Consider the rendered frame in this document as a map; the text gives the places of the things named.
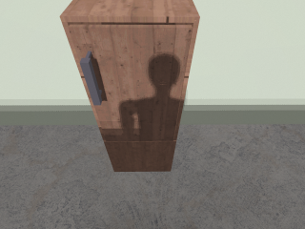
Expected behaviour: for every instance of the handle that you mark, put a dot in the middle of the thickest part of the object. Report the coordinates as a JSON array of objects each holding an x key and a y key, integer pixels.
[{"x": 88, "y": 71}]

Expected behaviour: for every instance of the cupboard door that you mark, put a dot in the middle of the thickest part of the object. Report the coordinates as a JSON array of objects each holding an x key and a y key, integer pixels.
[{"x": 140, "y": 70}]

